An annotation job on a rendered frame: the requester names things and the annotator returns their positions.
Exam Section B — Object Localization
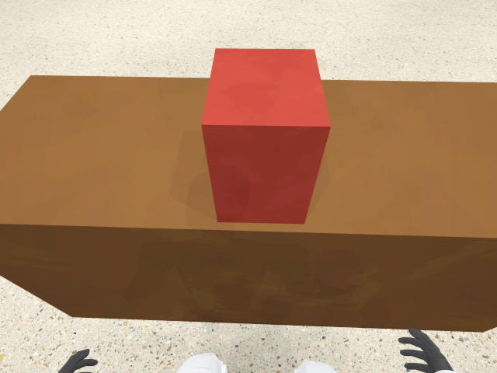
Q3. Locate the right robot hand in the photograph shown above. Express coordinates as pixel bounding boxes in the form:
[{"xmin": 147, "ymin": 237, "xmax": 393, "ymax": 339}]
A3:
[{"xmin": 398, "ymin": 328, "xmax": 454, "ymax": 373}]

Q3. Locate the robot left thigh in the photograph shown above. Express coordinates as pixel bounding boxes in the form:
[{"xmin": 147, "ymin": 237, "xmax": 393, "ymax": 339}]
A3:
[{"xmin": 176, "ymin": 354, "xmax": 228, "ymax": 373}]

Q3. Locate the pedestal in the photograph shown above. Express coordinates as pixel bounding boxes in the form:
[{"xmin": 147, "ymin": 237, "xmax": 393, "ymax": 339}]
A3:
[{"xmin": 0, "ymin": 75, "xmax": 497, "ymax": 333}]

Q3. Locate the carton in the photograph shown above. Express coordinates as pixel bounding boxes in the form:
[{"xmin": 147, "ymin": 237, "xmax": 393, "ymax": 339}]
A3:
[{"xmin": 201, "ymin": 48, "xmax": 331, "ymax": 224}]

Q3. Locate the left robot hand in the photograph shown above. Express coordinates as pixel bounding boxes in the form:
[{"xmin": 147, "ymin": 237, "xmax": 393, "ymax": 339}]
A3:
[{"xmin": 58, "ymin": 349, "xmax": 98, "ymax": 373}]

